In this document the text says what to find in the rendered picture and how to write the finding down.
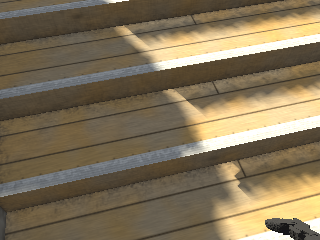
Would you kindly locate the robot right hand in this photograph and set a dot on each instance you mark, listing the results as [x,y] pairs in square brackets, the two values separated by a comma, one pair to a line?
[295,228]

